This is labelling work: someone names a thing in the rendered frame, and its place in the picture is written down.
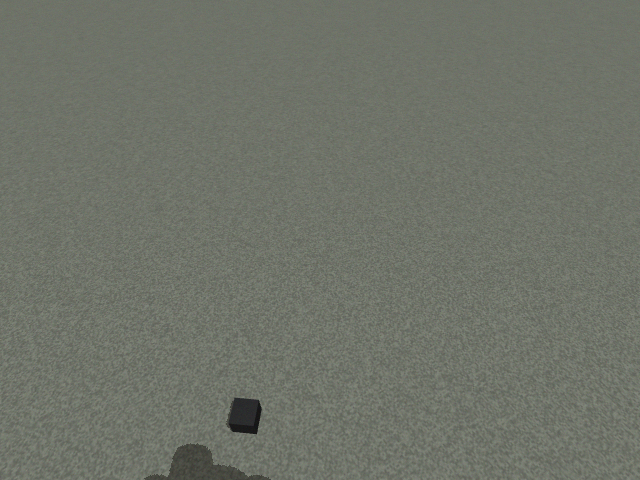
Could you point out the cube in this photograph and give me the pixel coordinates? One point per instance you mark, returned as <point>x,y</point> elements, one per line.
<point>245,415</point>

